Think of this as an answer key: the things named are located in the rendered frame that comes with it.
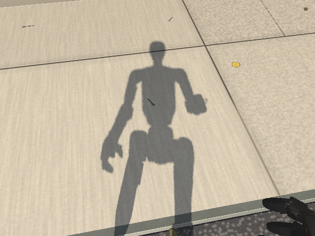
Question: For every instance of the robot right hand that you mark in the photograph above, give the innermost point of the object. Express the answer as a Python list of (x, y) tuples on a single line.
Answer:
[(296, 210)]

